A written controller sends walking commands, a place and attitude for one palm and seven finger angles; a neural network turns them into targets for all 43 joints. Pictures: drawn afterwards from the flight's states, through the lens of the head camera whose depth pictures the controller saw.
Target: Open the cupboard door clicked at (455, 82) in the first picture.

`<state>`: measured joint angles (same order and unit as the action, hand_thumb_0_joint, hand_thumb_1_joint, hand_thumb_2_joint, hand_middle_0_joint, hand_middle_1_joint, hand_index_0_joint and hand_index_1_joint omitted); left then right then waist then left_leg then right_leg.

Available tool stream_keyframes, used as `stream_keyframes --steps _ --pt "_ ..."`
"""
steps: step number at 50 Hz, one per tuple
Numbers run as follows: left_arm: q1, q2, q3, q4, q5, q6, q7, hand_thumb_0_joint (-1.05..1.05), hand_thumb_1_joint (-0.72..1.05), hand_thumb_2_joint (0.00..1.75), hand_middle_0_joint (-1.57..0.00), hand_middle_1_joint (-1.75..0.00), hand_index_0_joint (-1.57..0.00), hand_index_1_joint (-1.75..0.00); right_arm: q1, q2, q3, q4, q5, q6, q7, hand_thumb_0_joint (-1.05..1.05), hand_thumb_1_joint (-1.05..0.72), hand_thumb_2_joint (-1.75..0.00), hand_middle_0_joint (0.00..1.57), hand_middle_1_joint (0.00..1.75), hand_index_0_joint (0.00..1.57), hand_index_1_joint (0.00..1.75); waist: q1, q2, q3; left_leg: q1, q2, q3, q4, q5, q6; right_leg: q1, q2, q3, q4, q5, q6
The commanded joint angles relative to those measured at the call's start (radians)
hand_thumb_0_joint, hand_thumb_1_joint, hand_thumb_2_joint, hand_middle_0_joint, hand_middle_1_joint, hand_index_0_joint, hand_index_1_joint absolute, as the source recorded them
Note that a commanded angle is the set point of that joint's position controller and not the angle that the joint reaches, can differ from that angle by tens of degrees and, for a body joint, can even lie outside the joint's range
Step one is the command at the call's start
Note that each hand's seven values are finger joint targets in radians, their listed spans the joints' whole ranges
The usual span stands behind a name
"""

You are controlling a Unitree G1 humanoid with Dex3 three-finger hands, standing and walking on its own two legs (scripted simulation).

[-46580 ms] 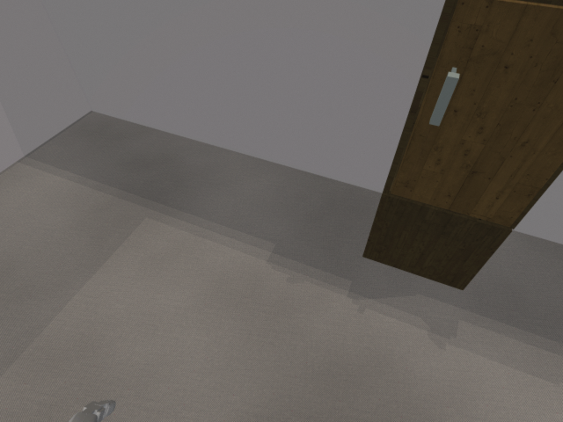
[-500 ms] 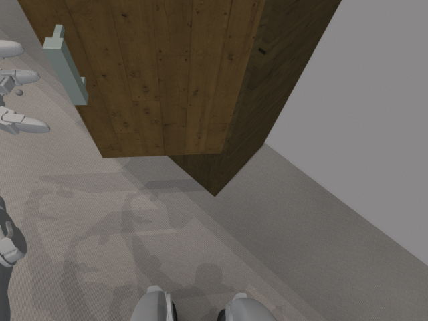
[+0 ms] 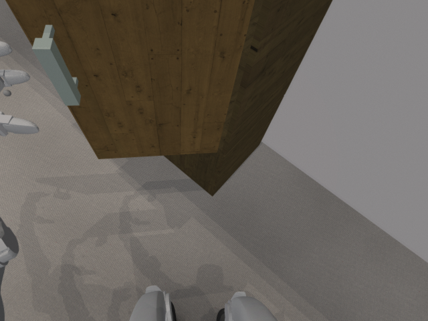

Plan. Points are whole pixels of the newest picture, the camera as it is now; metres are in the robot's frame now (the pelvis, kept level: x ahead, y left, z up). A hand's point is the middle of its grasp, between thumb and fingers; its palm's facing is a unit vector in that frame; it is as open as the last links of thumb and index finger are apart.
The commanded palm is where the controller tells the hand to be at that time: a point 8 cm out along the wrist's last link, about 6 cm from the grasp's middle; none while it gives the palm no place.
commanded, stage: slide the fingers in behind the handle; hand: left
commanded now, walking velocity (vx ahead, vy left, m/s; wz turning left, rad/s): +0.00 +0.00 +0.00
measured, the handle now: (61, 67) +0.55 +0.25 +0.10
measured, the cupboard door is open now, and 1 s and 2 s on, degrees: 47 47 48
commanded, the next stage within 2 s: close the thumb around the handle in 1.56 s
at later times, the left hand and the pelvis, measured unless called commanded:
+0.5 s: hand (33, 91) +0.48 +0.27 +0.10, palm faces +0.06 -1.00 -0.01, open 14.0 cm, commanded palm +0.46 +0.31 +0.10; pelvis +0.00 +0.00 +0.00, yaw +0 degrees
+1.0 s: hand (51, 95) +0.48 +0.25 +0.10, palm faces +0.07 -1.00 -0.01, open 14.1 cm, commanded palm +0.46 +0.28 +0.10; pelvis +0.00 +0.00 +0.00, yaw +1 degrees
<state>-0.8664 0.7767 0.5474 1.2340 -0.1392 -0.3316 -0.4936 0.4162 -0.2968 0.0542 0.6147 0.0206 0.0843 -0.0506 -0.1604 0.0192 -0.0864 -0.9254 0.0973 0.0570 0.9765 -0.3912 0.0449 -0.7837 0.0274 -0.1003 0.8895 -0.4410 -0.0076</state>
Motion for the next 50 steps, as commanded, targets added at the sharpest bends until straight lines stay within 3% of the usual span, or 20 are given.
stream_keyframes --steps 1,5,6,8,11,15,17,18,22,25,28,30,32,34,39,41,42,46,48,50 --pt "-0.397 0.253 -0.033 -0.19 -0.036 -0.045 -0.028 0.0 -0.5 0.3 -0.3 -1.2 -0.3 -1.2 0.138 -0.198 -0.076 -0.056 0.003 -0.02 -0.022 0.0 -0.9 -0.9 0.2 0.3 0.2 0.3 -0.005 0.168 -0.37 0.472 -0.05 -0.107 -0.099 0.3 0.002 -0.009 0.049 0.052 -0.12 0.249 -0.006" --pt "-0.412 0.241 -0.026 -0.269 -0.046 -0.076 -0.013 0.0 -0.5 0.3 -0.3 -1.2 -0.3 -1.2 0.147 -0.201 -0.085 -0.044 -0.005 -0.023 -0.02 0.0 -0.9 -0.9 0.2 0.3 0.2 0.3 0.002 0.186 -0.45 0.564 -0.04 -0.131 -0.096 0.356 -0.009 -0.034 0.049 0.043 -0.111 0.25 -0.01" --pt "-0.411 0.21 -0.04 -0.273 -0.056 -0.083 -0.009 0.0 -0.5 0.3 -0.3 -1.2 -0.3 -1.2 0.149 -0.198 -0.085 -0.044 -0.007 -0.024 -0.018 0.0 -0.9 -0.9 0.2 0.3 0.2 0.3 0.0 0.194 -0.455 0.582 -0.041 -0.134 -0.094 0.372 -0.009 -0.048 0.051 0.04 -0.107 0.25 -0.014" --pt "-0.441 0.178 -0.066 -0.245 -0.055 -0.078 0.004 0.0 -0.5 0.3 -0.3 -1.2 -0.3 -1.2 0.136 -0.195 -0.084 -0.033 -0.004 -0.025 -0.016 0.0 -0.9 -0.9 0.2 0.3 0.2 0.3 -0.017 0.178 -0.406 0.555 -0.038 -0.138 -0.1 0.311 -0.01 -0.076 0.046 0.04 -0.114 0.212 -0.008" --pt "-0.423 0.237 -0.012 -0.225 -0.046 -0.063 0.034 0.0 -0.5 0.3 -0.3 -1.2 -0.3 -1.2 0.139 -0.202 -0.082 -0.042 -0.005 -0.029 -0.018 0.0 -0.9 -0.9 0.2 0.3 0.2 0.3 0.004 0.146 -0.406 0.502 -0.047 -0.128 -0.103 0.288 -0.003 -0.025 0.044 0.045 -0.111 0.214 -0.01" --pt "-0.463 0.229 -0.042 -0.257 -0.003 -0.064 0.075 0.0 -0.5 0.3 -0.3 -1.2 -0.3 -1.2 0.131 -0.191 -0.077 -0.051 -0.006 -0.03 -0.014 0.0 -0.9 -0.9 0.2 0.3 0.2 0.3 0.002 0.197 -0.415 0.518 -0.044 -0.129 -0.105 0.288 -0.009 -0.043 0.039 0.046 -0.106 0.207 -0.006" --pt "-0.448 0.24 -0.018 -0.285 -0.003 -0.087 0.09 0.0 -0.5 0.3 -0.3 -1.2 -0.3 -1.2 0.133 -0.189 -0.081 -0.052 -0.01 -0.033 -0.01 0.0 -0.9 -0.9 0.2 0.3 0.2 0.3 0.015 0.221 -0.475 0.567 -0.041 -0.133 -0.096 0.338 -0.015 -0.034 0.043 0.046 -0.098 0.235 -0.01" --pt "-0.454 0.241 -0.016 -0.298 -0.006 -0.095 0.095 0.0 -0.5 0.3 -0.3 -1.2 -0.3 -1.2 0.135 -0.191 -0.081 -0.051 -0.01 -0.031 -0.011 0.0 -0.9 -0.9 0.2 0.3 0.2 0.3 0.008 0.189 -0.483 0.576 -0.037 -0.141 -0.098 0.354 -0.017 -0.029 0.044 0.042 -0.095 0.243 -0.01" --pt "-0.414 0.196 -0.027 -0.271 -0.021 -0.091 0.087 0.0 -0.5 0.3 -0.3 -1.2 -0.3 -1.2 0.133 -0.188 -0.083 -0.047 -0.008 -0.03 -0.005 0.0 -0.9 -0.9 0.2 0.3 0.2 0.3 0.014 0.177 -0.479 0.573 -0.038 -0.134 -0.096 0.375 -0.017 -0.013 0.047 0.04 -0.095 0.268 -0.009" --pt "-0.402 0.12 -0.089 -0.237 -0.022 -0.055 0.079 0.0 -0.5 0.3 -0.3 -1.2 -0.3 -1.2 0.131 -0.185 -0.084 -0.048 -0.005 -0.027 -0.003 0.0 -0.9 -0.9 0.2 0.3 0.2 0.3 -0.003 0.149 -0.417 0.541 -0.041 -0.13 -0.109 0.329 -0.013 -0.029 0.045 0.035 -0.111 0.243 -0.005" --pt "-0.415 0.129 -0.087 -0.215 -0.02 -0.039 0.088 0.0 -0.5 0.3 -0.3 -1.2 -0.3 -1.2 0.138 -0.187 -0.081 -0.044 -0.005 -0.023 -0.006 0.0 -0.9 -0.9 0.2 0.3 0.2 0.3 -0.011 0.122 -0.38 0.505 -0.043 -0.126 -0.111 0.322 -0.008 -0.024 0.043 0.038 -0.112 0.252 -0.004" --pt "-0.439 0.121 -0.088 -0.257 -0.022 -0.053 0.097 0.0 -0.5 0.3 -0.3 -1.2 -0.3 -1.2 0.137 -0.184 -0.084 -0.047 -0.008 -0.026 -0.004 0.0 -0.9 -0.9 0.2 0.3 0.2 0.3 -0.008 0.135 -0.409 0.517 -0.044 -0.126 -0.109 0.324 -0.009 -0.013 0.043 0.04 -0.11 0.253 -0.005" --pt "-0.439 0.156 -0.05 -0.299 -0.025 -0.083 0.109 0.0 -0.5 0.3 -0.3 -1.2 -0.3 -1.2 0.141 -0.183 -0.086 -0.045 -0.013 -0.029 -0.001 0.0 -0.9 -0.9 0.2 0.3 0.2 0.3 0.008 0.17 -0.467 0.564 -0.043 -0.128 -0.101 0.376 -0.013 -0.005 0.044 0.042 -0.1 0.282 -0.009" --pt "-0.417 0.123 -0.056 -0.332 -0.031 -0.104 0.116 0.0 -0.5 0.3 -0.3 -1.2 -0.3 -1.2 0.138 -0.176 -0.09 -0.046 -0.013 -0.029 0.004 0.0 -0.9 -0.9 0.2 0.3 0.2 0.3 0.015 0.17 -0.5 0.59 -0.043 -0.128 -0.095 0.411 -0.016 0.007 0.046 0.041 -0.095 0.303 -0.01" --pt "-0.406 0.12 -0.066 -0.258 -0.019 -0.075 0.127 0.0 -0.5 0.3 -0.3 -1.2 -0.3 -1.2 0.133 -0.179 -0.087 -0.038 -0.007 -0.023 0.005 0.0 -0.9 -0.9 0.2 0.3 0.2 0.3 0.003 0.125 -0.404 0.503 -0.046 -0.116 -0.105 0.329 -0.009 0.011 0.042 0.045 -0.108 0.275 -0.004" --pt "-0.393 0.136 -0.053 -0.284 -0.016 -0.075 0.134 0.0 -0.5 0.3 -0.3 -1.2 -0.3 -1.2 0.134 -0.18 -0.086 -0.048 -0.01 -0.023 0.004 0.0 -0.9 -0.9 0.2 0.3 0.2 0.3 0.019 0.144 -0.431 0.516 -0.05 -0.115 -0.108 0.348 -0.009 0.034 0.042 0.044 -0.102 0.287 -0.01" --pt "-0.405 0.109 -0.078 -0.298 -0.011 -0.076 0.137 0.0 -0.5 0.3 -0.3 -1.2 -0.3 -1.2 0.128 -0.174 -0.086 -0.049 -0.008 -0.023 0.005 0.0 -0.9 -0.9 0.2 0.3 0.2 0.3 0.014 0.177 -0.445 0.542 -0.049 -0.116 -0.107 0.369 -0.012 0.018 0.042 0.044 -0.1 0.296 -0.009" --pt "-0.429 0.073 -0.089 -0.341 -0.026 -0.1 0.153 0.0 -0.5 0.3 -0.3 -1.2 -0.3 -1.2 0.133 -0.17 -0.09 -0.039 -0.012 -0.028 0.007 0.0 -0.9 -0.9 0.2 0.3 0.2 0.3 0.002 0.15 -0.452 0.569 -0.044 -0.125 -0.101 0.388 -0.012 0.011 0.046 0.041 -0.1 0.301 -0.01" --pt "-0.437 0.009 -0.133 -0.341 -0.028 -0.101 0.156 0.0 -0.5 0.3 -0.3 -1.2 -0.3 -1.2 0.121 -0.164 -0.092 -0.034 -0.011 -0.032 0.013 0.0 -0.9 -0.9 0.2 0.3 0.2 0.3 -0.005 0.171 -0.45 0.586 -0.044 -0.125 -0.105 0.364 -0.016 -0.011 0.046 0.039 -0.106 0.278 -0.009" --pt "-0.413 0.034 -0.112 -0.32 -0.028 -0.097 0.16 0.0 -0.5 0.3 -0.3 -1.2 -0.3 -1.2 0.123 -0.172 -0.095 -0.032 -0.011 -0.032 0.012 0.0 -0.9 -0.9 0.2 0.3 0.2 0.3 0.001 0.136 -0.442 0.562 -0.045 -0.124 -0.108 0.351 -0.014 0.01 0.045 0.042 -0.11 0.28 -0.008"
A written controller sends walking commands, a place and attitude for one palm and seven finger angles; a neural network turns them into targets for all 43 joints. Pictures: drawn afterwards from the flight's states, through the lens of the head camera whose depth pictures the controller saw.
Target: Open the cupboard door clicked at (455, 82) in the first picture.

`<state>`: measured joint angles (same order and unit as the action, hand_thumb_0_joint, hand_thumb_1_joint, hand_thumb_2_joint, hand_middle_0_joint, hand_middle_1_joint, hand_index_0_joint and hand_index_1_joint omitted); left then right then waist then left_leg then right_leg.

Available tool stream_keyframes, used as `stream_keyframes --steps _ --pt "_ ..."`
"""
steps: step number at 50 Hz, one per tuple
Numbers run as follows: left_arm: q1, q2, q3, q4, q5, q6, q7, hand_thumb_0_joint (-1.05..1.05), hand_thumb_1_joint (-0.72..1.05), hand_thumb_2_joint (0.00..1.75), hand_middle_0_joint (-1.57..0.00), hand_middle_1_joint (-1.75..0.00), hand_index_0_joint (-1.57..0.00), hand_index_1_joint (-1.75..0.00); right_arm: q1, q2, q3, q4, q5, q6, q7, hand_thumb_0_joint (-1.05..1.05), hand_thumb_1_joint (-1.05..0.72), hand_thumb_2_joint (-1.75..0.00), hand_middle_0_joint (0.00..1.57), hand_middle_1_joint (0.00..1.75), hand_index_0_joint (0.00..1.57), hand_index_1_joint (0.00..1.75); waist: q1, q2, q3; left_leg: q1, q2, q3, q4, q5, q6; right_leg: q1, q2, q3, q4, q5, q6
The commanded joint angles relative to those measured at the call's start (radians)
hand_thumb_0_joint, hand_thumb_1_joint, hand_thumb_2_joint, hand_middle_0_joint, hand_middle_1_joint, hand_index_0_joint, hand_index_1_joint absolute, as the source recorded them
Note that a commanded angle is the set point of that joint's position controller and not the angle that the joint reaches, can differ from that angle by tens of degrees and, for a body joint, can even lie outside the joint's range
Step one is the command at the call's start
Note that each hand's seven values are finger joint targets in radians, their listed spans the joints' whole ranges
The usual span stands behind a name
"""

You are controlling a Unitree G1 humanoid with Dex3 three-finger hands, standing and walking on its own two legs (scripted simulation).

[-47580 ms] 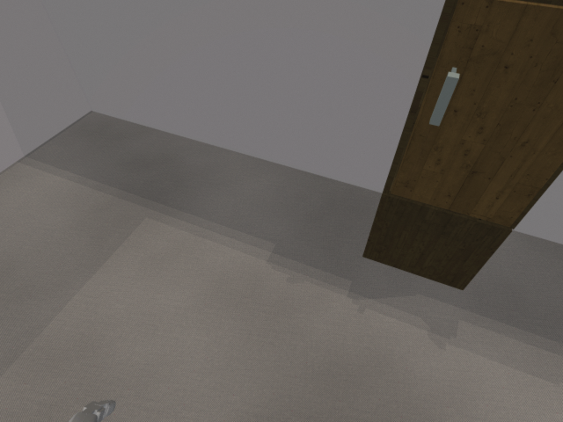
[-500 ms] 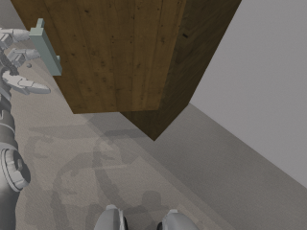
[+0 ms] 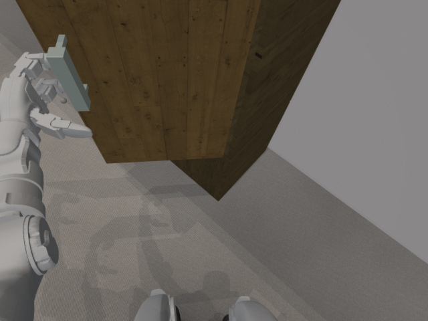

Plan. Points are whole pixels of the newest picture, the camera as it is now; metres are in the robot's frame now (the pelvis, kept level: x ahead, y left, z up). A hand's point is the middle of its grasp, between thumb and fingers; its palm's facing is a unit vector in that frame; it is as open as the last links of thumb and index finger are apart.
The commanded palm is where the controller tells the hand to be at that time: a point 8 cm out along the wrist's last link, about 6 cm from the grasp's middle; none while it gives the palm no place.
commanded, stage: slide the fingers in behind the handle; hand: left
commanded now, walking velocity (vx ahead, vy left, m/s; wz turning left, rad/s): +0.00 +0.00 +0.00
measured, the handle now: (73, 74) +0.55 +0.24 +0.09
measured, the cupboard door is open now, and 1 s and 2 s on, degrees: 47 48 70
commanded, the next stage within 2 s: close the thumb around the handle in 0.56 s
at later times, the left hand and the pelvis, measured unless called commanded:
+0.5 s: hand (79, 96) +0.49 +0.22 +0.10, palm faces +0.07 -1.00 -0.02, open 14.0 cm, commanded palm +0.46 +0.26 +0.09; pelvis +0.00 -0.01 +0.00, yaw +0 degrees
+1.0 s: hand (78, 98) +0.48 +0.22 +0.10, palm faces +0.06 -1.00 -0.01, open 10.8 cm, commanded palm +0.46 +0.26 +0.09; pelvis +0.00 -0.01 +0.00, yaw +0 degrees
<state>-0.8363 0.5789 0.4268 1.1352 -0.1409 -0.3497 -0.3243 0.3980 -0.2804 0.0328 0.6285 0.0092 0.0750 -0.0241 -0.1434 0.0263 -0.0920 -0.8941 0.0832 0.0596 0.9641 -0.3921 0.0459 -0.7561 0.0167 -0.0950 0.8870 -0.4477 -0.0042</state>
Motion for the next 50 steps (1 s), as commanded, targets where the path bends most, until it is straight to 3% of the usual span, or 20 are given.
stream_keyframes --steps 1,2,3,4,5,9,12,14,17,19,20,23,29,33,40,41,42,43,49,50 --pt "-0.44 0.213 0.002 -0.22 -0.032 -0.08 -0.007 0.0 -0.5 0.3 -0.3 -1.2 -0.3 -1.2 0.144 -0.187 -0.072 -0.045 0.0 -0.024 -0.015 0.0 -0.9 -0.9 0.2 0.3 0.2 0.3 -0.019 0.118 -0.432 0.523 -0.035 -0.124 -0.093 0.355 -0.012 -0.013 0.057 0.037 -0.106 0.293 -0.014" --pt "-0.459 0.206 -0.014 -0.218 -0.023 -0.077 -0.006 0.0 -0.5 0.3 -0.3 -1.2 -0.3 -1.2 0.138 -0.185 -0.072 -0.041 0.002 -0.023 -0.015 0.0 -0.9 -0.9 0.2 0.3 0.2 0.3 -0.023 0.132 -0.429 0.526 -0.033 -0.124 -0.095 0.351 -0.014 -0.025 0.053 0.039 -0.105 0.291 -0.011" --pt "-0.464 0.162 -0.047 -0.194 -0.022 -0.068 -0.004 0.0 -0.5 0.3 -0.3 -1.2 -0.3 -1.2 0.136 -0.18 -0.071 -0.037 0.002 -0.025 -0.013 0.0 -0.9 -0.9 0.2 0.3 0.2 0.3 -0.035 0.127 -0.399 0.521 -0.033 -0.126 -0.097 0.329 -0.013 -0.047 0.054 0.034 -0.11 0.271 -0.01" --pt "-0.479 0.188 -0.028 -0.196 -0.018 -0.068 0.0 0.0 -0.5 0.3 -0.3 -1.2 -0.3 -1.2 0.14 -0.185 -0.072 -0.034 0.001 -0.026 -0.015 0.0 -0.9 -0.9 0.2 0.3 0.2 0.3 -0.032 0.117 -0.39 0.507 -0.032 -0.127 -0.099 0.314 -0.013 -0.046 0.052 0.036 -0.113 0.261 -0.01" --pt "-0.492 0.171 -0.048 -0.195 -0.014 -0.066 0.004 0.0 -0.5 0.3 -0.3 -1.2 -0.3 -1.2 0.139 -0.183 -0.072 -0.033 0.0 -0.028 -0.013 0.0 -0.9 -0.9 0.2 0.3 0.2 0.3 -0.04 0.126 -0.388 0.513 -0.032 -0.13 -0.102 0.301 -0.013 -0.054 0.053 0.035 -0.114 0.247 -0.01" --pt "-0.497 0.19 -0.025 -0.189 -0.006 -0.069 0.028 0.0 -0.5 0.3 -0.3 -1.2 -0.3 -1.2 0.143 -0.183 -0.072 -0.032 -0.002 -0.032 -0.013 0.0 -0.9 -0.9 0.2 0.3 0.2 0.3 -0.031 0.123 -0.416 0.515 -0.032 -0.134 -0.097 0.322 -0.014 -0.05 0.05 0.037 -0.103 0.259 -0.012" --pt "-0.504 0.233 0.013 -0.218 0.004 -0.082 0.048 0.0 -0.5 0.3 -0.3 -1.2 -0.3 -1.2 0.145 -0.18 -0.071 -0.038 -0.004 -0.034 -0.009 0.0 -0.9 -0.9 0.2 0.3 0.2 0.3 -0.009 0.164 -0.462 0.541 -0.033 -0.133 -0.093 0.364 -0.019 -0.031 0.049 0.038 -0.091 0.283 -0.015" --pt "-0.46 0.227 0.021 -0.216 0.006 -0.084 0.058 0.0 -0.5 0.3 -0.3 -1.2 -0.3 -1.2 0.144 -0.176 -0.071 -0.048 -0.004 -0.034 -0.006 0.0 -0.9 -0.9 0.2 0.3 0.2 0.3 -0.001 0.138 -0.479 0.536 -0.034 -0.126 -0.089 0.386 -0.018 -0.004 0.05 0.041 -0.091 0.312 -0.012" --pt "-0.462 0.225 0.012 -0.194 0.009 -0.082 0.059 0.0 -0.5 0.3 -0.3 -1.2 -0.3 -1.2 0.14 -0.176 -0.065 -0.051 -0.002 -0.031 -0.005 0.0 -0.9 -0.9 0.2 0.3 0.2 0.3 -0.012 0.098 -0.442 0.477 -0.04 -0.11 -0.088 0.355 -0.01 0.025 0.051 0.048 -0.096 0.327 -0.005" --pt "-0.464 0.264 0.034 -0.165 0.01 -0.073 0.053 0.0 -0.5 0.3 -0.3 -1.2 -0.3 -1.2 0.144 -0.182 -0.066 -0.048 0.001 -0.028 -0.009 0.0 -0.9 -0.9 0.2 0.3 0.2 0.3 -0.017 0.061 -0.414 0.424 -0.043 -0.1 -0.09 0.317 -0.004 0.058 0.05 0.058 -0.106 0.33 -0.001" --pt "-0.463 0.276 0.037 -0.176 0.013 -0.074 0.047 0.0 -0.5 0.3 -0.3 -1.2 -0.3 -1.2 0.144 -0.183 -0.067 -0.052 0.003 -0.026 -0.012 0.0 -0.9 -0.9 0.2 0.3 0.2 0.3 -0.014 0.071 -0.425 0.428 -0.044 -0.101 -0.094 0.319 -0.005 0.066 0.049 0.059 -0.105 0.333 -0.003" --pt "-0.463 0.221 0.004 -0.228 0.0 -0.092 0.032 0.0 -0.5 0.3 -0.3 -1.2 -0.3 -1.2 0.139 -0.173 -0.069 -0.051 0.001 -0.03 -0.011 0.0 -0.9 -0.9 0.2 0.3 0.2 0.3 -0.011 0.142 -0.477 0.505 -0.042 -0.102 -0.085 0.373 -0.01 0.038 0.05 0.055 -0.099 0.354 -0.007" --pt "-0.394 0.235 0.02 -0.154 -0.019 -0.059 0.01 0.0 -0.5 0.3 -0.3 -1.2 -0.3 -1.2 0.14 -0.178 -0.067 -0.051 0.007 -0.02 -0.014 0.0 -0.9 -0.9 0.2 0.3 0.2 0.3 -0.01 0.058 -0.395 0.408 -0.048 -0.085 -0.098 0.319 0.001 0.084 0.048 0.063 -0.117 0.358 0.0" --pt "-0.414 0.256 0.023 -0.168 -0.01 -0.056 0.012 0.0 -0.5 0.3 -0.3 -1.2 -0.3 -1.2 0.139 -0.177 -0.066 -0.053 0.007 -0.019 -0.016 0.0 -0.9 -0.9 0.2 0.3 0.2 0.3 -0.011 0.079 -0.394 0.403 -0.051 -0.082 -0.097 0.31 0.002 0.087 0.044 0.07 -0.118 0.358 0.001" --pt "-0.429 0.226 0.006 -0.203 -0.016 -0.079 0.016 0.0 -0.11 0.47 -0.33 -1.24 -0.33 -1.24 0.134 -0.176 -0.071 -0.054 0.004 -0.025 -0.012 0.0 -0.9 -0.9 0.2 0.3 0.2 0.3 -0.009 0.119 -0.423 0.453 -0.047 -0.09 -0.093 0.313 -0.005 0.052 0.046 0.064 -0.115 0.325 -0.004" --pt "-0.419 0.24 0.022 -0.195 -0.02 -0.082 0.018 0.0 -0.05 0.49 -0.33 -1.25 -0.33 -1.25 0.142 -0.18 -0.07 -0.053 0.002 -0.024 -0.013 0.0 -0.9 -0.9 0.2 0.3 0.2 0.3 -0.007 0.096 -0.429 0.452 -0.046 -0.095 -0.092 0.324 -0.003 0.06 0.049 0.062 -0.108 0.333 -0.007" --pt "-0.427 0.246 0.02 -0.197 -0.016 -0.081 0.018 0.0 0.0 0.52 -0.34 -1.25 -0.34 -1.25 0.136 -0.181 -0.07 -0.054 0.006 -0.024 -0.013 0.0 -0.9 -0.9 0.2 0.3 0.2 0.3 -0.007 0.102 -0.432 0.451 -0.045 -0.094 -0.094 0.323 -0.004 0.058 0.047 0.064 -0.109 0.336 -0.004" --pt "-0.431 0.216 -0.006 -0.19 -0.015 -0.076 0.017 0.0 0.06 0.54 -0.34 -1.26 -0.34 -1.26 0.132 -0.176 -0.069 -0.053 0.007 -0.024 -0.013 0.0 -0.9 -0.9 0.2 0.3 0.2 0.3 -0.014 0.102 -0.42 0.451 -0.046 -0.096 -0.095 0.313 -0.005 0.05 0.047 0.062 -0.111 0.325 -0.004" --pt "-0.459 0.236 0.003 -0.183 -0.009 -0.068 0.022 0.0 0.4 0.68 -0.36 -1.3 -0.36 -1.3 0.136 -0.181 -0.069 -0.046 0.007 -0.024 -0.017 0.0 -0.9 -0.9 0.2 0.3 0.2 0.3 -0.022 0.092 -0.406 0.438 -0.044 -0.098 -0.095 0.305 -0.003 0.04 0.045 0.063 -0.114 0.318 -0.002" --pt "-0.443 0.233 0.008 -0.178 -0.009 -0.066 0.022 0.0 0.45 0.71 -0.37 -1.3 -0.37 -1.3 0.135 -0.179 -0.069 -0.048 0.005 -0.026 -0.016 0.0 -0.9 -0.9 0.2 0.3 0.2 0.3 -0.014 0.097 -0.413 0.443 -0.046 -0.096 -0.095 0.303 -0.004 0.044 0.046 0.062 -0.113 0.314 -0.003"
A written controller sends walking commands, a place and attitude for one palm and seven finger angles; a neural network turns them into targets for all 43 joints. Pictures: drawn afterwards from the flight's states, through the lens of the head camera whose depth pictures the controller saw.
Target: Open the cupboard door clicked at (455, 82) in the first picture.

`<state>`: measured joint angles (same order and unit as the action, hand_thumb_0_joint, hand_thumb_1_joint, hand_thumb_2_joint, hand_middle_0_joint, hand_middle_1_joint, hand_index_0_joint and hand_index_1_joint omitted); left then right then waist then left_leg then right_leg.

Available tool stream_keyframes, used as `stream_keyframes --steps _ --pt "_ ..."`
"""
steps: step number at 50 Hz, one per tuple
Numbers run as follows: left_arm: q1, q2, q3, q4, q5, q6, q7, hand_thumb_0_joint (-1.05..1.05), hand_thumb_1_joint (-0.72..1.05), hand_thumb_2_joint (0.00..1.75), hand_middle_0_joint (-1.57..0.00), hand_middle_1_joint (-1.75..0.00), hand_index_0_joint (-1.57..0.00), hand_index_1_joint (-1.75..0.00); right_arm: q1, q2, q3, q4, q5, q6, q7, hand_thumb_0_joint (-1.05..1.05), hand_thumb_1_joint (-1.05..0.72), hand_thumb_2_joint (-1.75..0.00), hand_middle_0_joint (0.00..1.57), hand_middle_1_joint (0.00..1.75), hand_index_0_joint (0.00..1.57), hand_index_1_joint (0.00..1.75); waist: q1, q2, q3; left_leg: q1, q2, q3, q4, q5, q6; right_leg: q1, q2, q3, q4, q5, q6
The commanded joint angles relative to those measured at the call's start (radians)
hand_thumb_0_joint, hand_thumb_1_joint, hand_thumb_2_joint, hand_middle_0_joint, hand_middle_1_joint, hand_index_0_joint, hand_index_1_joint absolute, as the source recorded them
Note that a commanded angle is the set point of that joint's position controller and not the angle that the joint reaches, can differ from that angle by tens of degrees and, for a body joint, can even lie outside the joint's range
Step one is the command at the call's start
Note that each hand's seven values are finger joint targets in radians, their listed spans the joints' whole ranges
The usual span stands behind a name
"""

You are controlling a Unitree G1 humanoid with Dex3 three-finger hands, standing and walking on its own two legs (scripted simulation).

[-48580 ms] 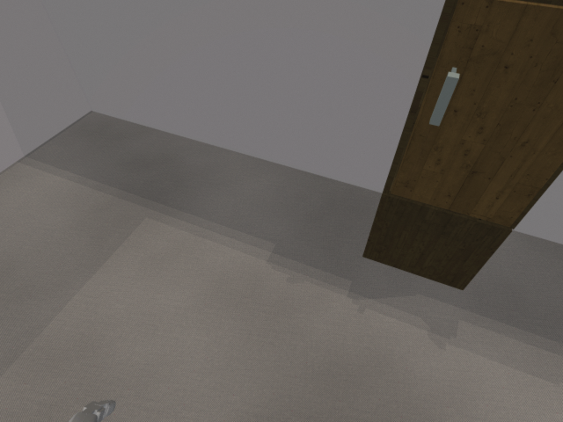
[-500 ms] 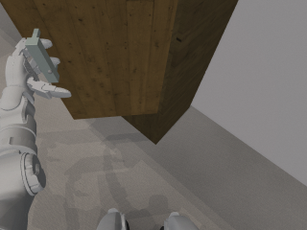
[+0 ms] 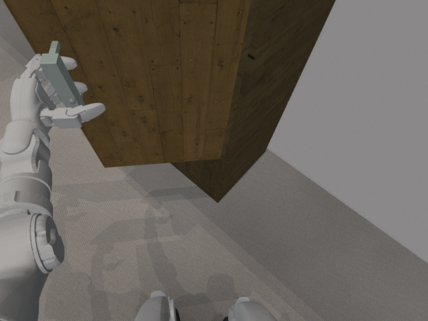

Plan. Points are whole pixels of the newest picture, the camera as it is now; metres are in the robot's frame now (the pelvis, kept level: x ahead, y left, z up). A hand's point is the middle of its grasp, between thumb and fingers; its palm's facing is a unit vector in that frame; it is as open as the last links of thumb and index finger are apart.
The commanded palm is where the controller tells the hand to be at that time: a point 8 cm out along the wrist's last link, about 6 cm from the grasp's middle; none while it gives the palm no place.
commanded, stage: close the thumb around the handle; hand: left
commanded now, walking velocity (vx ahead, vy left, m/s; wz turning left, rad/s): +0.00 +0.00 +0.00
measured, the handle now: (67, 80) +0.55 +0.25 +0.09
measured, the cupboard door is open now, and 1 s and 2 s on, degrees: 48 70 91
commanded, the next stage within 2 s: pull the door open along its arc in 0.36 s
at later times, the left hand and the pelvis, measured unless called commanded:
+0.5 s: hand (74, 101) +0.49 +0.22 +0.10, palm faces +0.07 -1.00 -0.01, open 6.1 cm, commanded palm +0.46 +0.27 +0.09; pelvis +0.00 +0.00 +0.00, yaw +0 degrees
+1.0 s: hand (92, 156) +0.37 +0.18 +0.10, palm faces +0.11 -0.99 +0.07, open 6.6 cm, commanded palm +0.31 +0.24 +0.09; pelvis +0.02 +0.00 +0.02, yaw -1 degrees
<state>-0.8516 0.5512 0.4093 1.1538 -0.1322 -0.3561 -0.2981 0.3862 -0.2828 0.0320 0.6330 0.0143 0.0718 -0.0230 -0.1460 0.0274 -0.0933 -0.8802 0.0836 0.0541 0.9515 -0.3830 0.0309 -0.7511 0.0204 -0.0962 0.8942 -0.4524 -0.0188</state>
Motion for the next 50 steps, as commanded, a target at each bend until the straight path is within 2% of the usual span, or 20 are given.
stream_keyframes --steps 1,4,6,7,8,11,12,15,17,20,23,24,29,34,37,44,45,46,47,50 --pt "-0.428 0.263 0.031 -0.213 -0.023 -0.066 -0.005 0.0 0.51 0.73 -0.37 -1.31 -0.37 -1.31 0.15 -0.178 -0.068 -0.054 -0.003 -0.024 -0.017 0.0 -0.9 -0.9 0.2 0.3 0.2 0.3 -0.012 0.09 -0.423 0.437 -0.046 -0.094 -0.079 0.315 0.013 0.046 0.044 0.062 -0.117 0.334 0.009" --pt "-0.437 0.24 0.014 -0.239 -0.022 -0.078 -0.003 0.0 0.68 0.8 -0.38 -1.33 -0.38 -1.33 0.147 -0.174 -0.068 -0.056 -0.002 -0.025 -0.014 0.0 -0.9 -0.9 0.2 0.3 0.2 0.3 -0.008 0.131 -0.445 0.481 -0.042 -0.1 -0.081 0.339 0.005 0.02 0.045 0.055 -0.112 0.331 0.007" --pt "-0.442 0.217 0.005 -0.235 -0.027 -0.085 0.001 0.0 0.79 0.85 -0.39 -1.34 -0.39 -1.34 0.148 -0.172 -0.069 -0.051 -0.006 -0.027 -0.013 0.0 -0.9 -0.9 0.2 0.3 0.2 0.3 -0.017 0.113 -0.428 0.485 -0.04 -0.104 -0.077 0.343 0.007 0.005 0.048 0.051 -0.112 0.325 0.005" --pt "-0.444 0.251 0.028 -0.233 -0.021 -0.086 0.005 0.0 0.84 0.88 -0.4 -1.34 -0.4 -1.34 0.152 -0.177 -0.071 -0.046 -0.005 -0.025 -0.014 0.0 -0.9 -0.9 0.2 0.3 0.2 0.3 -0.01 0.113 -0.443 0.489 -0.036 -0.108 -0.08 0.346 0.004 0.008 0.046 0.05 -0.108 0.326 0.007" --pt "-0.432 0.224 0.005 -0.233 -0.02 -0.084 0.007 0.0 0.9 0.9 -0.4 -1.35 -0.4 -1.35 0.146 -0.174 -0.071 -0.049 -0.003 -0.024 -0.012 0.0 -0.9 -0.9 0.2 0.3 0.2 0.3 -0.011 0.121 -0.438 0.493 -0.038 -0.108 -0.083 0.338 0.003 0.001 0.047 0.05 -0.111 0.315 0.006" --pt "-0.443 0.211 0.001 -0.241 -0.019 -0.089 0.013 0.0 0.9 0.9 -0.4 -1.35 -0.4 -1.35 0.152 -0.174 -0.071 -0.044 -0.007 -0.027 -0.01 0.0 -0.9 -0.9 0.2 0.3 0.2 0.3 -0.014 0.128 -0.436 0.513 -0.037 -0.114 -0.082 0.365 0.003 -0.006 0.049 0.045 -0.107 0.324 0.002" --pt "-0.42 0.223 0.016 -0.238 -0.016 -0.087 0.016 0.0 0.9 0.9 -0.4 -1.35 -0.4 -1.35 0.153 -0.174 -0.074 -0.046 -0.006 -0.025 -0.009 0.0 -0.9 -0.9 0.2 0.3 0.2 0.3 -0.001 0.119 -0.461 0.512 -0.038 -0.112 -0.082 0.364 0.001 0.003 0.048 0.046 -0.106 0.325 0.004" --pt "-0.424 0.209 0.001 -0.225 -0.013 -0.08 0.018 0.0 0.9 0.9 -0.4 -1.35 -0.4 -1.35 0.148 -0.172 -0.073 -0.046 -0.004 -0.024 -0.009 0.0 -0.9 -0.9 0.2 0.3 0.2 0.3 -0.013 0.103 -0.425 0.491 -0.039 -0.107 -0.086 0.349 0.003 0.008 0.048 0.047 -0.114 0.327 0.006" --pt "-0.441 0.219 0.005 -0.243 -0.005 -0.089 0.023 0.0 0.9 0.9 -0.4 -1.35 -0.4 -1.35 0.151 -0.172 -0.073 -0.043 -0.006 -0.023 -0.009 0.0 -0.9 -0.9 0.2 0.3 0.2 0.3 -0.008 0.116 -0.446 0.505 -0.039 -0.11 -0.084 0.368 0.002 0.009 0.047 0.047 -0.107 0.338 0.006" --pt "-0.418 0.203 -0.002 -0.244 -0.003 -0.091 0.028 0.0 0.9 0.9 -0.4 -1.35 -0.4 -1.35 0.146 -0.169 -0.075 -0.044 -0.007 -0.021 -0.008 0.0 -0.9 -0.9 0.2 0.3 0.2 0.3 -0.002 0.136 -0.427 0.52 -0.036 -0.113 -0.089 0.358 -0.002 -0.012 0.048 0.044 -0.113 0.313 0.002" --pt "-0.439 0.205 -0.008 -0.235 -0.001 -0.093 0.032 0.0 0.9 0.9 -0.4 -1.35 -0.4 -1.35 0.143 -0.17 -0.072 -0.04 -0.007 -0.019 -0.009 0.0 -0.9 -0.9 0.2 0.3 0.2 0.3 -0.012 0.124 -0.418 0.505 -0.037 -0.114 -0.089 0.347 0.0 -0.009 0.048 0.046 -0.113 0.313 0.004" --pt "-0.409 0.274 0.048 -0.213 0.003 -0.09 0.033 0.0 0.9 0.9 -0.4 -1.35 -0.4 -1.35 0.15 -0.18 -0.073 -0.043 -0.007 -0.016 -0.012 0.0 -0.9 -0.9 0.2 0.3 0.2 0.3 0.002 0.096 -0.419 0.477 -0.039 -0.11 -0.089 0.333 0.003 0.013 0.047 0.051 -0.115 0.312 0.004" --pt "-0.281 0.228 0.032 -0.273 -0.02 -0.089 0.007 0.0 0.9 0.9 -0.4 -1.35 -0.4 -1.35 0.126 -0.169 -0.073 -0.078 -0.001 -0.013 -0.008 0.0 -0.9 -0.9 0.2 0.3 0.2 0.3 0.036 0.106 -0.467 0.496 -0.044 -0.09 -0.097 0.376 0.002 0.074 0.047 0.05 -0.109 0.368 0.004" --pt "-0.106 0.188 0.03 -0.385 -0.06 -0.074 -0.005 0.0 0.9 0.9 -0.4 -1.35 -0.4 -1.35 0.088 -0.159 -0.075 -0.122 0.01 -0.008 -0.003 0.0 -0.9 -0.9 0.2 0.3 0.2 0.3 0.074 0.079 -0.452 0.482 -0.049 -0.067 -0.117 0.401 0.006 0.154 0.047 0.05 -0.119 0.425 0.004" --pt "0.042 0.149 0.026 -0.48 -0.089 -0.058 -0.005 0.0 0.9 0.9 -0.4 -1.35 -0.4 -1.35 0.063 -0.15 -0.079 -0.15 0.018 -0.011 0.002 0.0 -0.9 -0.9 0.2 0.3 0.2 0.3 0.095 0.066 -0.45 0.492 -0.052 -0.055 -0.13 0.442 0.008 0.202 0.047 0.051 -0.125 0.481 0.005" --pt "0.443 -0.009 -0.043 -0.784 -0.158 -0.017 0.011 0.0 0.9 0.9 -0.4 -1.35 -0.4 -1.35 -0.037 -0.124 -0.078 -0.223 0.035 -0.048 0.02 0.0 -0.9 -0.9 0.2 0.3 0.2 0.3 0.142 0.023 -0.349 0.474 -0.06 -0.029 -0.179 0.429 0.01 0.288 0.039 0.047 -0.146 0.535 0.007" --pt "0.44 -0.052 0.072 -0.887 -0.217 -0.003 0.156 0.0 0.9 0.9 -0.4 -1.35 -0.4 -1.35 -0.085 -0.087 -0.078 -0.23 0.029 -0.064 0.022 0.0 -0.9 -0.9 0.2 0.3 0.2 0.3 0.234 0.014 -0.34 0.439 -0.067 -0.025 -0.194 0.414 -0.003 0.302 0.037 0.031 -0.155 0.491 0.007" --pt "0.531 -0.13 -0.002 -0.907 -0.195 0.013 0.23 0.0 0.9 0.9 -0.4 -1.35 -0.4 -1.35 -0.096 -0.089 -0.073 -0.234 0.025 -0.082 0.03 0.0 -0.9 -0.9 0.2 0.3 0.2 0.3 0.206 0.018 -0.303 0.449 -0.067 -0.024 -0.205 0.391 -0.005 0.298 0.041 0.023 -0.157 0.462 0.006" --pt "0.598 -0.173 -0.021 -0.934 -0.188 0.024 0.275 0.0 0.9 0.9 -0.4 -1.35 -0.4 -1.35 -0.102 -0.088 -0.074 -0.233 0.026 -0.09 0.038 0.0 -0.9 -0.9 0.2 0.3 0.2 0.3 0.194 0.005 -0.272 0.455 -0.062 -0.029 -0.215 0.38 -0.011 0.282 0.039 0.016 -0.162 0.443 0.008" --pt "0.763 -0.225 -0.051 -1.083 -0.134 0.04 0.392 0.0 0.9 0.9 -0.4 -1.35 -0.4 -1.35 -0.134 -0.075 -0.072 -0.242 0.01 -0.095 0.052 0.0 -0.9 -0.9 0.2 0.3 0.2 0.3 0.207 -0.029 -0.283 0.468 -0.065 -0.022 -0.221 0.404 -0.015 0.331 0.031 0.014 -0.152 0.478 0.008"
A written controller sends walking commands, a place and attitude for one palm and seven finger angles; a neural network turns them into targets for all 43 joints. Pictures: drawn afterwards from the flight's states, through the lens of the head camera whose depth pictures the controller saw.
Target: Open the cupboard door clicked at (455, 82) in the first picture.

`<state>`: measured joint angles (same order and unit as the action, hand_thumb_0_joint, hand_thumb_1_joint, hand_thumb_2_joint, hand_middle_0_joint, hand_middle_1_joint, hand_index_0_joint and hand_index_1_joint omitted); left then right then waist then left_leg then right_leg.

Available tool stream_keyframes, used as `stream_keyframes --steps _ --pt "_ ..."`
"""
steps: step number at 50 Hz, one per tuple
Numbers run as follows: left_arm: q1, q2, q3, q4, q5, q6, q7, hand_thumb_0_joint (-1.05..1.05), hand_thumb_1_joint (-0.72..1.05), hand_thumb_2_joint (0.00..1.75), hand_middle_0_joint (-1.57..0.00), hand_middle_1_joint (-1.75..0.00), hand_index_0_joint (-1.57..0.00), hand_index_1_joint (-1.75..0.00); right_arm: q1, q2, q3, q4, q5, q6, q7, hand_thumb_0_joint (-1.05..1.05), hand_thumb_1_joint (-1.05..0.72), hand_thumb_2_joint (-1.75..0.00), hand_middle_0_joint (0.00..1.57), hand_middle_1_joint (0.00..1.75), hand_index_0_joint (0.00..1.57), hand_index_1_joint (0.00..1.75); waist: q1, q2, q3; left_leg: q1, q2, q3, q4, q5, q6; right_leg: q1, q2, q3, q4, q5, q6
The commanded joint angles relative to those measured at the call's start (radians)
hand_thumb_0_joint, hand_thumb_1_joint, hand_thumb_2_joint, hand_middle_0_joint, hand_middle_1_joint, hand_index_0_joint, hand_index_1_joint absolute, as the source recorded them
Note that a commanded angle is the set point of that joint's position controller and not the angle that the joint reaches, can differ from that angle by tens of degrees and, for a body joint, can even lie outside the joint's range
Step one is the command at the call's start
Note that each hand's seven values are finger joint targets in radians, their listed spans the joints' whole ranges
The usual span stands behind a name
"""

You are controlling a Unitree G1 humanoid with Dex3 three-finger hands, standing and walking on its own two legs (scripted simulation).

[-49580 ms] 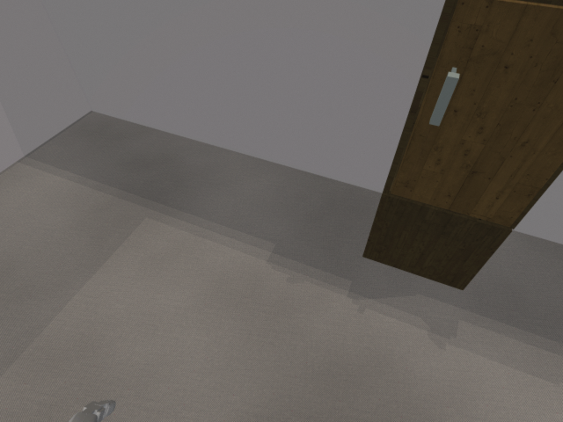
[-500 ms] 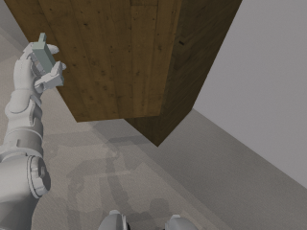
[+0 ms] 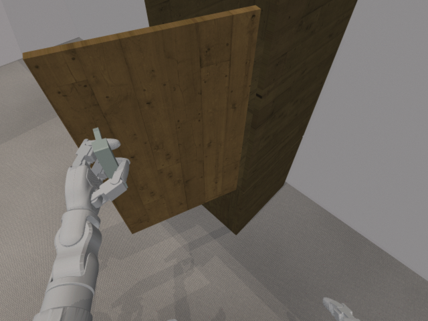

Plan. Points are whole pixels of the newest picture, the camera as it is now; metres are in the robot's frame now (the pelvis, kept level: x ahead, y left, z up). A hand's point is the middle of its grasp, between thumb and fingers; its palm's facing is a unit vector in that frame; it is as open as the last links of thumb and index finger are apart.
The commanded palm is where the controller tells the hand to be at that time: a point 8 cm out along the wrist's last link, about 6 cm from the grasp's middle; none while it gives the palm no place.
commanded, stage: pull the door open along its arc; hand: left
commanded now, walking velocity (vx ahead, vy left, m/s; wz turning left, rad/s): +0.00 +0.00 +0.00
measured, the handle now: (109, 159) +0.40 +0.21 +0.07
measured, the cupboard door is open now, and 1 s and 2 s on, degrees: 70 91 93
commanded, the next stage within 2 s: open thumb and fingers to let go in 0.38 s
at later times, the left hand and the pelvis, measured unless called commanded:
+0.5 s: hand (165, 217) +0.28 +0.09 +0.08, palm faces +0.50 -0.87 +0.01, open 6.7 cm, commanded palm +0.23 +0.13 +0.07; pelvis +0.01 -0.05 +0.01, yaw +5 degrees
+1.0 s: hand (163, 220) +0.28 +0.09 +0.07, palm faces +0.44 -0.90 +0.01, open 12.5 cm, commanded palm +0.23 +0.14 +0.07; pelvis +0.00 -0.04 +0.00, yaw +4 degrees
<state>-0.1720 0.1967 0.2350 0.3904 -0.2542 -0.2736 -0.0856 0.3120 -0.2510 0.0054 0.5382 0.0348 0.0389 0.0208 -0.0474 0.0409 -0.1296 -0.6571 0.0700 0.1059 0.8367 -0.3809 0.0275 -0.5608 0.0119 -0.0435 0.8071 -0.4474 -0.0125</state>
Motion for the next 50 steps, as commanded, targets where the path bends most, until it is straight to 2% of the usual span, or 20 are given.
stream_keyframes --steps 1,5,11,13,15,16,17,23,24,25,26,27,30,31,33,37,42,44,46,50 --pt "0.139 0.146 0.145 -0.355 0.006 -0.042 0.221 0.0 0.9 0.9 -0.4 -1.35 -0.4 -1.35 -0.066 -0.106 -0.047 -0.151 -0.018 -0.061 0.009 0.0 -0.9 -0.9 0.2 0.3 0.2 0.3 0.123 -0.067 -0.257 0.241 -0.054 -0.069 -0.104 0.402 -0.01 0.173 0.037 -0.032 -0.067 0.486 0.001" --pt "0.208 0.042 0.043 -0.489 0.084 -0.01 0.356 0.0 0.9 0.9 -0.4 -1.35 -0.4 -1.35 -0.123 -0.076 -0.035 -0.161 -0.036 -0.037 0.007 0.0 -0.9 -0.9 0.2 0.3 0.2 0.3 0.109 -0.069 -0.202 0.25 -0.055 -0.064 -0.123 0.35 -0.015 0.187 0.021 -0.022 -0.09 0.461 0.001" --pt "0.26 -0.04 -0.067 -0.556 0.19 0.065 0.521 0.0 0.9 0.9 -0.4 -1.35 -0.4 -1.35 -0.183 -0.047 -0.018 -0.164 -0.061 0.016 -0.015 0.0 -0.9 -0.9 0.2 0.3 0.2 0.3 0.092 -0.095 -0.103 0.256 -0.066 -0.063 -0.131 0.279 -0.012 0.218 -0.006 0.03 -0.175 0.43 0.006" --pt "0.282 -0.083 -0.115 -0.571 0.217 0.089 0.559 0.0 0.9 0.9 -0.4 -1.35 -0.4 -1.35 -0.201 -0.038 -0.012 -0.169 -0.067 0.029 -0.018 0.0 -0.9 -0.9 0.2 0.3 0.2 0.3 0.086 -0.077 -0.098 0.263 -0.07 -0.065 -0.131 0.274 -0.014 0.226 -0.02 0.041 -0.185 0.459 0.011" --pt "0.308 -0.112 -0.151 -0.588 0.237 0.098 0.57 0.0 0.9 0.9 -0.4 -1.35 -0.4 -1.35 -0.201 -0.033 -0.013 -0.168 -0.074 0.037 -0.023 0.0 -0.9 -0.9 0.2 0.3 0.2 0.3 0.082 -0.076 -0.112 0.274 -0.069 -0.069 -0.129 0.29 -0.015 0.243 -0.027 0.045 -0.182 0.52 0.015" --pt "0.305 -0.131 -0.18 -0.58 0.25 0.097 0.571 0.0 0.9 0.9 -0.4 -1.35 -0.4 -1.35 -0.197 -0.034 -0.016 -0.162 -0.078 0.038 -0.023 0.0 -0.9 -0.9 0.2 0.3 0.2 0.3 0.061 -0.096 -0.104 0.271 -0.068 -0.075 -0.122 0.287 -0.013 0.235 -0.03 0.051 -0.188 0.535 0.02" --pt "0.293 -0.154 -0.206 -0.585 0.251 0.093 0.569 0.0 0.9 0.9 -0.4 -1.35 -0.4 -1.35 -0.2 -0.034 -0.016 -0.164 -0.082 0.036 -0.024 0.0 -0.9 -0.9 0.2 0.3 0.2 0.3 0.057 -0.101 -0.108 0.265 -0.07 -0.076 -0.12 0.278 -0.013 0.235 -0.037 0.052 -0.184 0.553 0.026" --pt "0.224 -0.268 -0.367 -0.584 0.278 0.06 0.552 0.0 0.9 0.9 -0.4 -1.35 -0.4 -1.35 -0.202 -0.038 -0.021 -0.158 -0.093 0.018 -0.025 0.0 -0.9 -0.9 0.2 0.3 0.2 0.3 0.023 -0.135 -0.099 0.255 -0.072 -0.099 -0.097 0.247 -0.011 0.198 -0.062 0.071 -0.18 0.582 0.043" --pt "0.142 -0.254 -0.37 -0.583 0.286 0.052 0.554 0.0 0.9 0.9 -0.4 -1.35 -0.4 -1.35 -0.201 -0.041 -0.021 -0.145 -0.094 0.016 -0.028 0.0 -0.9 -0.9 0.2 0.3 0.2 0.3 0.009 -0.138 -0.099 0.246 -0.072 -0.105 -0.09 0.237 -0.009 0.182 -0.068 0.079 -0.178 0.572 0.046" --pt "0.15 -0.216 -0.326 -0.574 0.288 0.043 0.555 0.0 0.83 0.87 -0.4 -1.34 -0.4 -1.34 -0.196 -0.041 -0.027 -0.141 -0.096 0.015 -0.033 0.0 -0.9 -0.9 0.2 0.3 0.2 0.3 0.024 -0.146 -0.125 0.238 -0.073 -0.105 -0.083 0.235 -0.011 0.195 -0.074 0.093 -0.176 0.583 0.049" --pt "0.165 -0.194 -0.31 -0.561 0.29 0.035 0.551 0.0 0.76 0.84 -0.39 -1.34 -0.39 -1.34 -0.191 -0.041 -0.026 -0.134 -0.097 0.015 -0.037 0.0 -0.9 -0.9 0.2 0.3 0.2 0.3 0.026 -0.17 -0.116 0.225 -0.074 -0.108 -0.082 0.234 -0.01 0.207 -0.078 0.105 -0.184 0.589 0.051" --pt "0.163 -0.183 -0.301 -0.568 0.291 0.027 0.545 0.0 0.69 0.81 -0.38 -1.33 -0.38 -1.33 -0.199 -0.039 -0.03 -0.132 -0.095 0.017 -0.041 0.0 -0.9 -0.9 0.2 0.3 0.2 0.3 0.035 -0.148 -0.146 0.224 -0.077 -0.104 -0.079 0.239 -0.01 0.223 -0.086 0.118 -0.179 0.611 0.051" --pt "0.15 -0.198 -0.305 -0.545 0.264 0.018 0.523 0.0 0.48 0.72 -0.37 -1.3 -0.37 -1.3 -0.198 -0.038 -0.027 -0.128 -0.09 0.015 -0.047 0.0 -0.9 -0.9 0.2 0.3 0.2 0.3 0.038 -0.152 -0.138 0.22 -0.08 -0.104 -0.086 0.225 -0.01 0.224 -0.087 0.112 -0.185 0.585 0.05" --pt "0.142 -0.197 -0.301 -0.536 0.255 0.013 0.514 0.0 0.41 0.69 -0.36 -1.3 -0.36 -1.3 -0.193 -0.04 -0.03 -0.121 -0.087 0.012 -0.05 0.0 -0.9 -0.9 0.2 0.3 0.2 0.3 0.035 -0.191 -0.142 0.218 -0.078 -0.107 -0.085 0.222 -0.01 0.233 -0.09 0.121 -0.194 0.583 0.055" --pt "0.132 -0.206 -0.301 -0.527 0.232 0.003 0.498 0.0 0.27 0.63 -0.35 -1.28 -0.35 -1.28 -0.205 -0.04 -0.028 -0.12 -0.085 0.006 -0.056 0.0 -0.9 -0.9 0.2 0.3 0.2 0.3 0.038 -0.182 -0.133 0.212 -0.081 -0.107 -0.088 0.206 -0.01 0.234 -0.094 0.13 -0.206 0.561 0.058" --pt "0.114 -0.169 -0.251 -0.52 0.206 -0.022 0.49 0.0 -0.01 0.51 -0.33 -1.25 -0.33 -1.25 -0.208 -0.043 -0.031 -0.105 -0.082 -0.007 -0.059 0.0 -0.9 -0.9 0.2 0.3 0.2 0.3 0.046 -0.163 -0.142 0.215 -0.079 -0.109 -0.089 0.207 -0.011 0.235 -0.093 0.133 -0.206 0.557 0.059" --pt "0.108 -0.197 -0.285 -0.519 0.224 -0.044 0.507 0.0 -0.36 0.36 -0.31 -1.22 -0.31 -1.22 -0.206 -0.04 -0.03 -0.106 -0.084 -0.022 -0.048 0.0 -0.9 -0.9 0.2 0.3 0.2 0.3 0.044 -0.116 -0.137 0.234 -0.079 -0.108 -0.09 0.218 -0.008 0.199 -0.08 0.105 -0.186 0.522 0.047" --pt "0.121 -0.195 -0.282 -0.502 0.228 -0.04 0.514 0.0 -0.5 0.3 -0.3 -1.2 -0.3 -1.2 -0.206 -0.042 -0.03 -0.11 -0.083 -0.022 -0.045 0.0 -0.9 -0.9 0.2 0.3 0.2 0.3 0.046 -0.14 -0.128 0.226 -0.079 -0.107 -0.092 0.207 -0.008 0.194 -0.074 0.097 -0.187 0.491 0.044" --pt "0.108 -0.183 -0.274 -0.508 0.238 -0.041 0.522 0.0 -0.5 0.3 -0.3 -1.2 -0.3 -1.2 -0.202 -0.044 -0.034 -0.109 -0.085 -0.022 -0.046 0.0 -0.9 -0.9 0.2 0.3 0.2 0.3 0.045 -0.153 -0.138 0.238 -0.078 -0.106 -0.088 0.218 -0.006 0.192 -0.071 0.094 -0.188 0.487 0.042" --pt "0.095 -0.208 -0.299 -0.522 0.247 -0.032 0.535 0.0 -0.5 0.3 -0.27 -1.0 -0.27 -1.0 -0.207 -0.041 -0.033 -0.116 -0.083 -0.021 -0.044 0.0 -0.9 -0.9 0.2 0.3 0.2 0.3 0.046 -0.127 -0.149 0.258 -0.075 -0.099 -0.096 0.226 -0.007 0.177 -0.057 0.065 -0.172 0.464 0.03"
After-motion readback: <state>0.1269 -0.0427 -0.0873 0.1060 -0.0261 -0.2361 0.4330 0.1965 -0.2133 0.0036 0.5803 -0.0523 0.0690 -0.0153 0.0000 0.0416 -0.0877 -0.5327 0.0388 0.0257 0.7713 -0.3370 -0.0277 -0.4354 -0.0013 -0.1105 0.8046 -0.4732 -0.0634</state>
